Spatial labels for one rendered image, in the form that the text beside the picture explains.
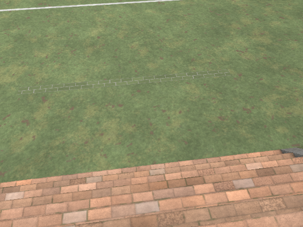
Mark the stairs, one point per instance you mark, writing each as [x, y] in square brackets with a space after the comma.
[256, 189]

